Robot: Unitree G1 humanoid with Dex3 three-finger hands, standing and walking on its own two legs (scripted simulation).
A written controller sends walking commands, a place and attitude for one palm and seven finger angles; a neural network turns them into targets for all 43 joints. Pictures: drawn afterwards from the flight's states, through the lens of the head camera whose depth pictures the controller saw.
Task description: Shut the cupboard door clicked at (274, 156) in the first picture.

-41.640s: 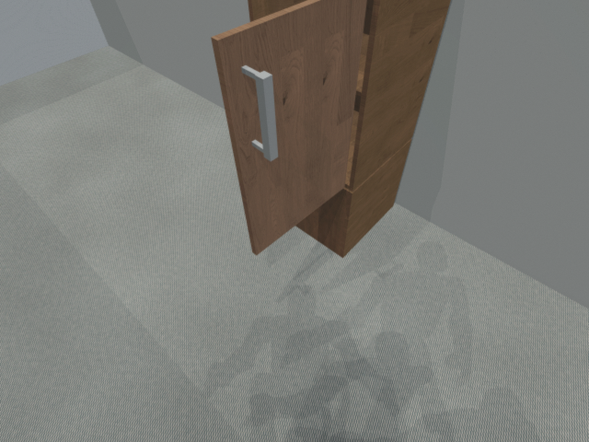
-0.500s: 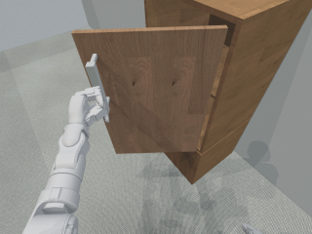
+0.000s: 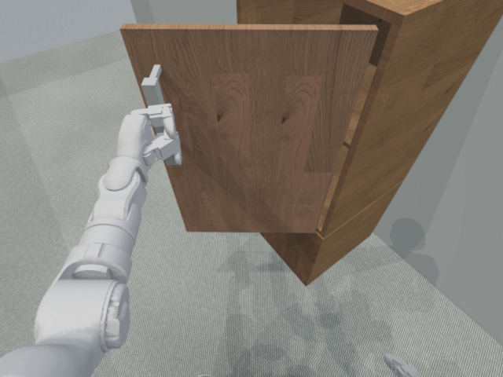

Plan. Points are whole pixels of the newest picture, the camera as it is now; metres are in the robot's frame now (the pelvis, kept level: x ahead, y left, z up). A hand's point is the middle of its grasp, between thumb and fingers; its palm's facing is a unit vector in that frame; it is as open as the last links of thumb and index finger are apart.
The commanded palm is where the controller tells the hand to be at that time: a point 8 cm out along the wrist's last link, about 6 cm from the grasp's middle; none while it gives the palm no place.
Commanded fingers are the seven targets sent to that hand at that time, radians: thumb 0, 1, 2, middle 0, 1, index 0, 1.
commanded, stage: push the door shut along its arc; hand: left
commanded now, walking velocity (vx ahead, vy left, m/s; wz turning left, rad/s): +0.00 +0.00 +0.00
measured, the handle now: (165, 118) +0.52 +0.16 +0.13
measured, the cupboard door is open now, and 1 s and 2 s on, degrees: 53 40 31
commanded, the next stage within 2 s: pull the fist back off the door in 1.76 s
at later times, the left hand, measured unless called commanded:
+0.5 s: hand (193, 124) +0.50 +0.10 +0.13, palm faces -0.18 -0.98 -0.03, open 3.1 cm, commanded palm +0.51 +0.14 +0.13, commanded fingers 0.00 0.90 0.90 -1.30 -1.50 -1.30 -1.50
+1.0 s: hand (216, 99) +0.56 +0.07 +0.14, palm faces -0.31 -0.95 -0.01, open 2.9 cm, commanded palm +0.57 +0.12 +0.13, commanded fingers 0.00 0.90 0.90 -1.30 -1.50 -1.30 -1.50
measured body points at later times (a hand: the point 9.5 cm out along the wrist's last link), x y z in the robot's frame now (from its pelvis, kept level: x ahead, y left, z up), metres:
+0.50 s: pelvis -0.01 +0.01 -0.01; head +0.07 +0.00 +0.43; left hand +0.50 +0.16 +0.14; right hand -0.01 -0.27 -0.13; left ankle +0.05 +0.13 -0.72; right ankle +0.00 -0.13 -0.72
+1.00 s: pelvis +0.00 +0.00 -0.03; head +0.13 -0.01 +0.41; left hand +0.57 +0.12 +0.14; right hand -0.07 -0.26 -0.14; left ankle +0.05 +0.13 -0.72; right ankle +0.00 -0.13 -0.72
